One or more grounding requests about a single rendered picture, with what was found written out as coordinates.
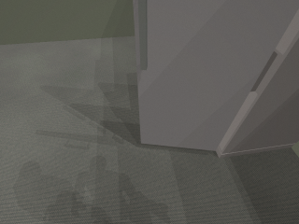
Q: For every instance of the fridge door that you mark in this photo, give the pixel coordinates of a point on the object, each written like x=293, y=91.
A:
x=203, y=59

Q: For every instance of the handle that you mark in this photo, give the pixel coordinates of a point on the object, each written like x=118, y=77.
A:
x=143, y=33

